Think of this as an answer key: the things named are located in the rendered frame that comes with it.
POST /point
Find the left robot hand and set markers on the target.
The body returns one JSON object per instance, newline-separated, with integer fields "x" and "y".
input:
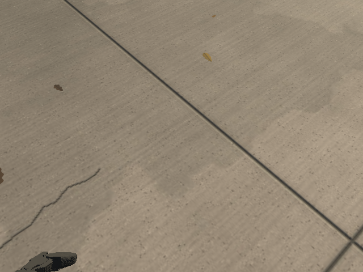
{"x": 45, "y": 262}

